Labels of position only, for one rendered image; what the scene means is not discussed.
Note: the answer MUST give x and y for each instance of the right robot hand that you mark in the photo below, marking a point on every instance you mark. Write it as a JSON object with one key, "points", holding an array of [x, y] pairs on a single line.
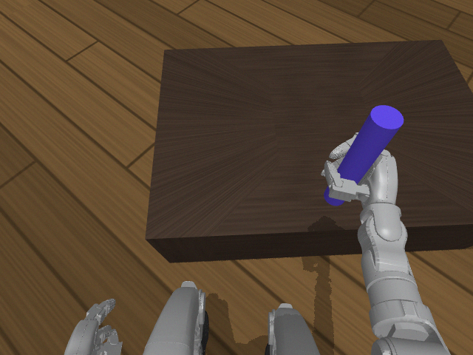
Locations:
{"points": [[379, 184]]}

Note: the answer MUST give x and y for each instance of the can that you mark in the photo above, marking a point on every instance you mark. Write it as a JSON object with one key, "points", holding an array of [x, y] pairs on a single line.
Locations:
{"points": [[378, 130]]}

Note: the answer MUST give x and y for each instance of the left robot hand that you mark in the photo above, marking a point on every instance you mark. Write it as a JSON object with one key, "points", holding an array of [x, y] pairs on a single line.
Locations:
{"points": [[87, 338]]}

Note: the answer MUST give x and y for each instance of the right robot arm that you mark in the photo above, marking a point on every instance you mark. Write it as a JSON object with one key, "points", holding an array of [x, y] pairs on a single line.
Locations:
{"points": [[403, 324]]}

